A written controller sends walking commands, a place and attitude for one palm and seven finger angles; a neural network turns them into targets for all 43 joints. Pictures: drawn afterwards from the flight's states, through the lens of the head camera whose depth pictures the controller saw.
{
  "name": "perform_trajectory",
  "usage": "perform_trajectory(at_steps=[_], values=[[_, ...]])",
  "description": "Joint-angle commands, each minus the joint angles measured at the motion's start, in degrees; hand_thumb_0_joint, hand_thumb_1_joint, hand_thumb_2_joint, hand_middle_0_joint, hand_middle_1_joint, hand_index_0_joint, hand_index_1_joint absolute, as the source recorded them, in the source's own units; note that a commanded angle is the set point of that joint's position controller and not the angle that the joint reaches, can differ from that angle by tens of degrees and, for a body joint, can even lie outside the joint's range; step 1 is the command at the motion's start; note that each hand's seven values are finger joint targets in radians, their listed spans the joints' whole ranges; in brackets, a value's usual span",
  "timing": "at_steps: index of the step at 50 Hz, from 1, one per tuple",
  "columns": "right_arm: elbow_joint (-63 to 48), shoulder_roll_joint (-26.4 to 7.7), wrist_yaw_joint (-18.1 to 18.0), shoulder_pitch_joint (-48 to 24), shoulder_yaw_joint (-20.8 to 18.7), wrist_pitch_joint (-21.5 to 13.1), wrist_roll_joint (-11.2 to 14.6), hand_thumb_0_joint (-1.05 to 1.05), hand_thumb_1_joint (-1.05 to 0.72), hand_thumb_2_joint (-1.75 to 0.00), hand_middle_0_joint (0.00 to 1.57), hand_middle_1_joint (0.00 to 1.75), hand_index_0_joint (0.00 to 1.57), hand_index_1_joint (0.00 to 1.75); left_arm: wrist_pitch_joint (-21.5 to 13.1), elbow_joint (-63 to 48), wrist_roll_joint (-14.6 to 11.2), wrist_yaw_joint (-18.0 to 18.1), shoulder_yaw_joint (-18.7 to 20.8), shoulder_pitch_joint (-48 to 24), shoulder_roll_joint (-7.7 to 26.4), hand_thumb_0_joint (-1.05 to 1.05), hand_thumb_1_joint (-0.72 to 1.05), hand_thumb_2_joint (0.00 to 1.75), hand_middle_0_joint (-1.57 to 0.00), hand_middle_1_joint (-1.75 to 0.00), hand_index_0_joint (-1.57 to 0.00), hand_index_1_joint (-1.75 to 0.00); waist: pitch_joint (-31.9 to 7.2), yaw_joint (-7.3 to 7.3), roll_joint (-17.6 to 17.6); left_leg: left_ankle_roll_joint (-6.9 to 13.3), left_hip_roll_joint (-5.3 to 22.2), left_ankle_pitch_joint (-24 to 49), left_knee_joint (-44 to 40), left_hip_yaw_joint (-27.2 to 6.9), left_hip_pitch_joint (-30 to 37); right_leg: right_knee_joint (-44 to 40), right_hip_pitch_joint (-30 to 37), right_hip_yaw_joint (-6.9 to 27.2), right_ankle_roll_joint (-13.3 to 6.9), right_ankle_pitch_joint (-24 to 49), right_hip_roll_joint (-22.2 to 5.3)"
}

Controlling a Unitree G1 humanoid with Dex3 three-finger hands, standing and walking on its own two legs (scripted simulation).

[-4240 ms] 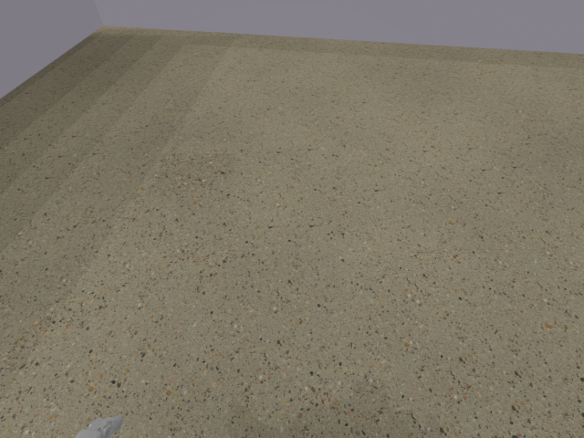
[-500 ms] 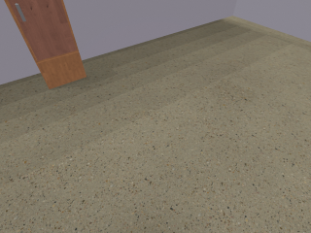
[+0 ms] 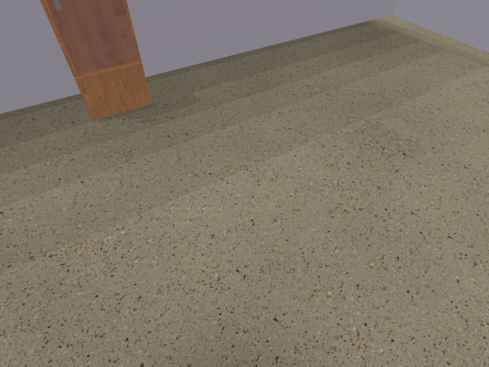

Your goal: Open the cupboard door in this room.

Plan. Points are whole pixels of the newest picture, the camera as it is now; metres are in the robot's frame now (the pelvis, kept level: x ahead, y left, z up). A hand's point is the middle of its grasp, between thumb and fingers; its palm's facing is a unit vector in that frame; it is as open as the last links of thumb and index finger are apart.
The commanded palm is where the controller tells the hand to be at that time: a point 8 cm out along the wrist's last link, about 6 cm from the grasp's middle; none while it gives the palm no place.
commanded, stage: turn or walk to find it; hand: left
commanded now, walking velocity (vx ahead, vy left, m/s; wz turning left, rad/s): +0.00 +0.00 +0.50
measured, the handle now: out of the picture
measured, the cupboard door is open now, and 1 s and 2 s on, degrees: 0 0 0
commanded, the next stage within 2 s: stand and wait in 1.98 s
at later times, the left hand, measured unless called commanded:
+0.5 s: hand out of the picture +0.08 +0.23 -0.14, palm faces +0.23 -0.94 -0.27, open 7.4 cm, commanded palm none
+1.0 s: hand out of the picture -0.11 +0.11 -0.16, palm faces +0.50 -0.83 -0.26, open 7.4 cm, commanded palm none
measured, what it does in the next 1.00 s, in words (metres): steps on the spot, turning left: right foot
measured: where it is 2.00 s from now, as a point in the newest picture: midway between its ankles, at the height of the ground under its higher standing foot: outside the picture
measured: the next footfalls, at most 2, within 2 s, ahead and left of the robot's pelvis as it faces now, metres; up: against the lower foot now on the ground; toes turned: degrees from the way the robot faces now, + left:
right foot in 0.58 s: +0.04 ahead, -0.13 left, +0.00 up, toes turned +15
left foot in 1.10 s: -0.08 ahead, +0.07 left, +0.00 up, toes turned +35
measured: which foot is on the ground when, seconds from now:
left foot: down 0.00-0.58, up 0.60-1.00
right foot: down 0.00-0.14, up 0.16-0.56, down 0.58-1.00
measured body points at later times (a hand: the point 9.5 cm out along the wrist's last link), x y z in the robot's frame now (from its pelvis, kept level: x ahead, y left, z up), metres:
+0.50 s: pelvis -0.01 +0.00 +0.00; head +0.02 +0.00 +0.45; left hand +0.07 +0.27 -0.12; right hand +0.08 -0.24 -0.15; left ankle +0.04 +0.12 -0.73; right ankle -0.01 -0.15 -0.70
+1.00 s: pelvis -0.02 -0.05 +0.00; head +0.02 -0.05 +0.45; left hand -0.14 +0.16 -0.14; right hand +0.16 -0.25 -0.15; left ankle -0.12 +0.06 -0.69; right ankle +0.00 -0.14 -0.73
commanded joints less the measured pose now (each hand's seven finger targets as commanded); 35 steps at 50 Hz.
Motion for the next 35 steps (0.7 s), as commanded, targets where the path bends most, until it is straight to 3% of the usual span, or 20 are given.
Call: perform_trajectory(at_steps=[1, 3, 4, 5, 6, 7, 8, 11, 14, 19, 23, 25, 27, 28, 29, 30, 31, 32, 33, 35], values=[[-4.2, -5.1, 0.2, 2.2, -1.7, 0.1, -0.3, 0.00, -0.90, -0.90, 0.20, 0.30, 0.20, 0.30, -0.2, -4.4, 0.5, 0.5, 2.5, -0.1, 9.7, 0.00, 0.90, 0.90, -0.20, -0.30, -0.20, -0.30, 3.9, -0.64, -8.3, -0.3, 1.7, -4.7, 8.7, 0.3, -2.0, -12.1, -7.3, 12.0, -5.4, -4.6, -16.7], [-5.3, -5.4, 0.5, 2.1, -2.1, 0.1, -0.1, 0.00, -0.90, -0.90, 0.20, 0.30, 0.20, 0.30, -0.1, -5.9, 0.7, 0.6, 3.0, -2.1, 10.3, 0.00, 0.90, 0.90, -0.20, -0.30, -0.20, -0.30, 3.1, -1.25, -6.7, -0.5, 2.5, -5.4, 8.2, 0.3, -1.6, -8.7, -7.2, 9.8, -5.6, 0.2, -17.4], [-5.6, -5.5, 0.6, 2.0, -2.1, -0.1, -0.1, 0.00, -0.90, -0.90, 0.20, 0.30, 0.20, 0.30, 0.0, -6.5, 0.7, 0.5, 3.3, -2.6, 10.7, 0.00, 0.90, 0.90, -0.20, -0.30, -0.20, -0.30, 2.9, -1.36, -4.6, -0.3, 3.3, -2.0, 4.6, -0.4, 0.0, -5.4, -8.1, 7.4, -4.4, 1.3, -16.5], [-5.9, -6.6, 0.8, 2.4, -2.3, -0.3, -0.2, 0.00, -0.90, -0.90, 0.20, 0.30, 0.20, 0.30, 0.3, -7.1, 0.6, 0.3, 3.4, -2.8, 10.5, 0.00, 0.90, 0.90, -0.20, -0.30, -0.20, -0.30, 2.6, -1.45, 0.3, 1.0, 5.0, 3.2, 0.1, -4.7, 0.6, -0.3, -9.3, 3.3, -2.0, -0.9, -13.2], [-6.4, -9.2, 0.7, 3.0, -2.6, -0.6, -0.6, 0.00, -0.90, -0.90, 0.20, 0.30, 0.20, 0.30, 0.6, -7.6, 0.2, 0.1, 3.4, -2.4, 9.0, 0.00, 0.90, 0.90, -0.20, -0.30, -0.20, -0.30, 3.6, -1.53, 9.1, 3.7, 10.0, 6.5, -6.5, -14.4, -0.4, 7.6, -11.6, -1.2, 1.2, -6.8, -7.4], [-6.4, -12.1, 0.3, 4.8, -3.2, -0.9, -1.1, 0.00, -0.90, -0.90, 0.20, 0.30, 0.20, 0.30, 0.8, -8.8, 0.0, 0.2, 3.2, -4.4, 8.0, 0.00, 0.90, 0.90, -0.20, -0.30, -0.20, -0.30, 3.4, -2.90, 16.8, 8.2, 16.3, 7.0, -15.4, -27.6, -0.5, 21.0, -13.9, -2.4, 3.3, -14.7, -1.5], [-6.2, -12.9, -0.1, 5.5, -3.3, -1.2, -0.8, 0.00, -0.90, -0.90, 0.20, 0.30, 0.20, 0.30, 1.0, -9.6, 0.4, 0.3, 3.2, -5.7, 8.4, 0.00, 0.90, 0.90, -0.20, -0.30, -0.20, -0.30, 2.6, -2.82, 15.0, 10.7, 17.8, 6.1, -17.6, -31.2, 0.3, 30.2, -15.8, 3.1, 2.7, -17.1, -2.2], [-8.4, -13.0, -0.5, 1.2, -3.3, -1.6, -0.7, 0.00, -0.90, -0.90, 0.20, 0.30, 0.20, 0.30, 0.5, -9.9, 0.5, -0.4, 3.5, -6.4, 8.8, 0.00, 0.90, 0.90, -0.20, -0.30, -0.20, -0.30, -1.7, -1.33, 7.0, 9.9, 14.2, 4.6, -15.4, -25.8, 3.4, 35.1, -18.3, 7.0, 3.3, -10.7, -3.8], [-9.9, -13.6, -0.6, -0.2, -3.5, -1.8, -0.7, 0.00, -0.90, -0.90, 0.20, 0.30, 0.20, 0.30, 0.4, -10.7, 0.2, -0.8, 3.6, -7.4, 9.0, 0.00, 0.90, 0.90, -0.20, -0.30, -0.20, -0.30, -4.9, -1.39, 4.4, 9.3, 11.5, 9.9, -14.0, -22.2, 7.4, 32.0, -17.7, 6.8, 4.5, -8.3, -3.3], [-10.6, -15.3, -0.1, 1.1, -4.4, -1.1, -0.8, 0.00, -0.90, -0.90, 0.20, 0.30, 0.20, 0.30, 0.8, -13.7, 0.0, -0.8, 3.4, -11.2, 9.8, 0.00, 0.90, 0.90, -0.20, -0.30, -0.20, -0.30, -6.2, -3.09, 6.3, 9.6, 10.7, 12.5, -13.5, -24.4, 11.0, 23.8, -16.4, 6.9, 5.5, -10.2, -1.8], [-12.0, -16.8, 0.5, -0.6, -4.9, -0.3, -1.0, 0.00, -0.90, -0.90, 0.20, 0.30, 0.20, 0.30, 1.0, -15.2, -0.3, -0.7, 3.2, -10.9, 10.5, 0.00, 0.90, 0.90, -0.20, -0.30, -0.20, -0.30, -6.0, -2.69, 9.1, 9.2, 9.5, 11.4, -13.2, -26.7, 8.4, 14.7, -10.9, 7.0, 4.9, -10.7, -0.2], [-13.2, -17.1, 0.8, -2.9, -5.2, 0.2, -1.1, 0.00, -0.90, -0.90, 0.20, 0.30, 0.20, 0.30, 1.2, -14.7, -0.5, -0.6, 3.4, -7.8, 11.0, 0.00, 0.90, 0.90, -0.20, -0.30, -0.20, -0.30, -5.7, -1.26, 9.9, 7.6, 7.6, 7.1, -13.7, -25.7, 4.0, 8.4, -4.9, 6.0, 4.3, -8.2, 0.8], [-14.4, -16.8, 1.1, -5.5, -5.4, 0.7, -0.8, 0.00, -0.90, -0.90, 0.20, 0.30, 0.20, 0.30, 1.0, -13.7, -0.5, -0.5, 3.8, -2.5, 12.5, 0.00, 0.90, 0.90, -0.20, -0.30, -0.20, -0.30, -5.4, 1.31, 8.6, 4.2, 4.2, -0.4, -11.9, -23.1, -4.2, -4.6, 6.2, 4.5, 3.6, -0.6, 0.8], [-14.9, -14.7, 1.5, -5.9, -5.4, 1.0, -0.4, 0.00, -0.90, -0.90, 0.20, 0.30, 0.20, 0.30, 0.6, -13.5, 0.1, -0.3, 4.6, -0.5, 15.7, 0.00, 0.90, 0.90, -0.20, -0.30, -0.20, -0.30, -4.8, 2.21, 1.3, 1.0, 0.0, -7.5, -5.0, -18.5, -11.9, -11.5, 12.5, 9.6, 1.8, -1.8, -5.0], [-16.1, -10.5, 1.5, -4.7, -4.7, 0.9, 0.0, 0.00, -0.90, -0.90, 0.20, 0.30, 0.20, 0.30, 0.1, -14.9, 1.2, 0.1, 5.6, -1.5, 21.3, 0.00, 0.90, 0.90, -0.20, -0.30, -0.20, -0.30, -2.9, 2.34, -16.5, -2.7, -7.0, -15.1, 12.2, -7.8, -23.3, -19.1, 13.8, 29.3, -3.7, -13.4, -21.6], [-16.4, -13.8, 1.4, -6.4, -5.3, 0.9, -0.9, 0.00, -0.90, -0.90, 0.20, 0.30, 0.20, 0.30, 0.4, -17.0, 0.6, 0.3, 4.8, -6.9, 21.3, 0.00, 0.90, 0.90, -0.20, -0.30, -0.20, -0.30, 0.9, 1.58, -15.0, -2.4, -4.8, -17.8, 24.3, -7.6, -20.7, -20.6, 0.3, 31.1, -6.3, -11.4, -27.3], [-16.0, -14.5, 2.0, -5.3, -5.6, 1.4, -1.1, 0.00, -0.90, -0.90, 0.20, 0.30, 0.20, 0.30, 0.1, -18.4, 0.5, 0.3, 4.3, -11.7, 18.9, 0.00, 0.90, 0.90, -0.20, -0.30, -0.20, -0.30, 2.3, -1.10, -10.3, -1.8, -3.1, -13.7, 31.2, -8.7, -16.9, -20.6, -7.0, 25.4, -6.3, -11.4, -24.2], [-14.2, -13.6, 2.1, -4.0, -5.5, 2.1, -1.2, 0.00, -0.90, -0.90, 0.20, 0.30, 0.20, 0.30, -0.5, -18.6, 0.2, 0.1, 4.1, -14.2, 17.1, 0.00, 0.90, 0.90, -0.20, -0.30, -0.20, -0.30, 4.0, -2.56, -12.0, -2.2, -2.9, -11.3, 35.2, -7.8, -16.0, -20.0, -8.8, 21.9, -4.5, -8.4, -19.8], [-13.2, -13.4, 2.3, -2.4, -5.5, 2.3, -1.0, 0.00, -0.90, -0.90, 0.20, 0.30, 0.20, 0.30, -0.5, -18.6, 0.1, 0.0, 3.6, -15.3, 15.7, 0.00, 0.90, 0.90, -0.20, -0.30, -0.20, -0.30, 4.8, -3.83, -9.4, -2.4, -2.2, -9.2, 37.8, -6.8, -15.4, -18.2, -9.2, 18.1, -3.6, -3.3, -17.6], [-12.1, -12.4, 2.5, -1.0, -4.8, 2.0, -0.8, 0.00, -0.90, -0.90, 0.20, 0.30, 0.20, 0.30, -1.3, -17.5, 0.1, -0.4, 2.7, -12.5, 13.8, 0.00, 0.90, 0.90, -0.20, -0.30, -0.20, -0.30, 4.5, -3.49, -8.8, -3.4, -2.1, -5.0, 39.8, -4.8, -16.2, -14.4, -4.0, 10.5, -3.1, 8.9, -14.0]])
